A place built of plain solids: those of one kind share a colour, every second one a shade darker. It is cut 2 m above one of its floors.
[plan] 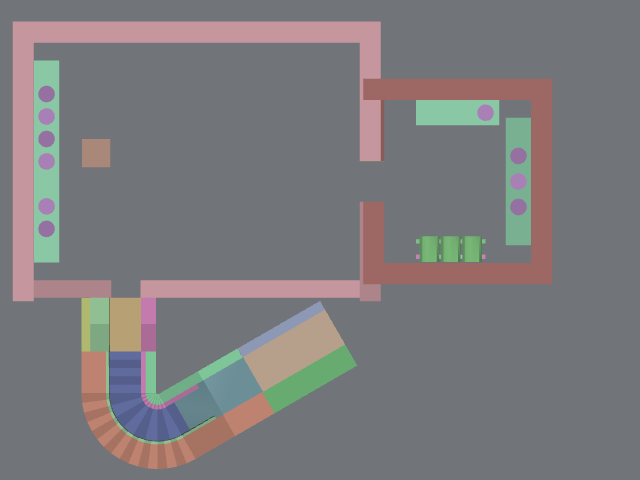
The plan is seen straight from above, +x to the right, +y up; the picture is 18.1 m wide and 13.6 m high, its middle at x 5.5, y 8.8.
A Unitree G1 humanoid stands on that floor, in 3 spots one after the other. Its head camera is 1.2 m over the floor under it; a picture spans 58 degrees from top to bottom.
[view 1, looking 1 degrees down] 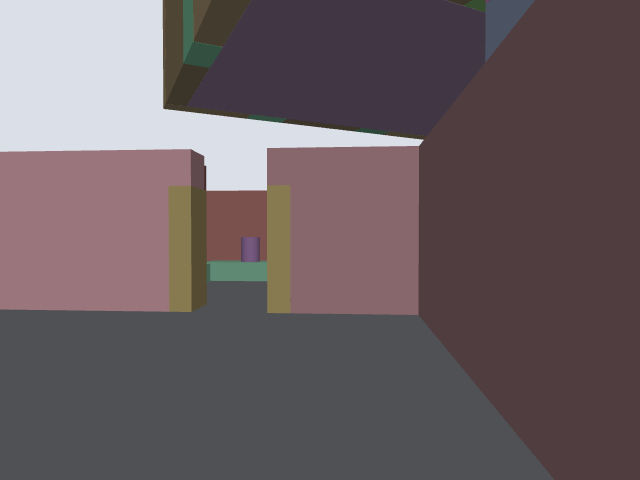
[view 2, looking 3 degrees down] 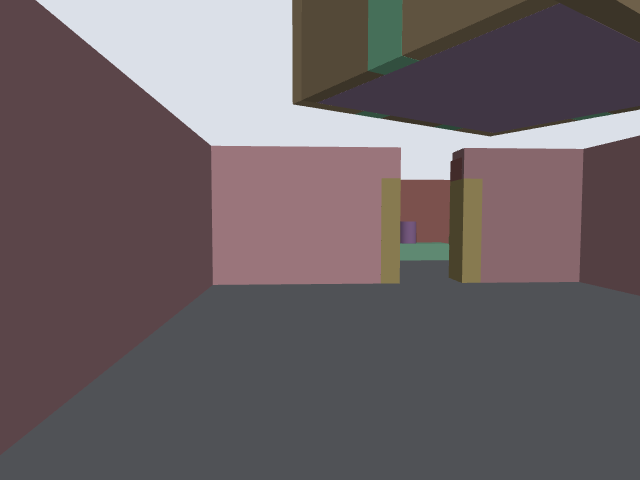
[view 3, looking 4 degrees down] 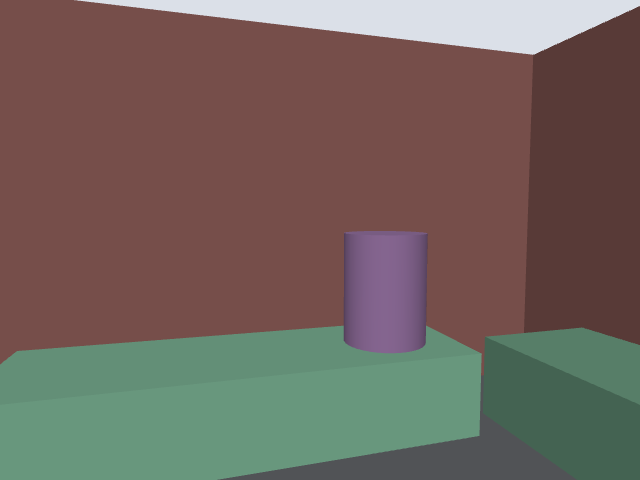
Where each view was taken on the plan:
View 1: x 0.27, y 8.65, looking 4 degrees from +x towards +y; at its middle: wall_chamber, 6.38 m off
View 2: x -1.11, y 12.89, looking -3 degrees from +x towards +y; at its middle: wall_chamber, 7.75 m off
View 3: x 9.15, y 10.14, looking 74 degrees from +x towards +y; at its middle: wall_side_chamber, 2.74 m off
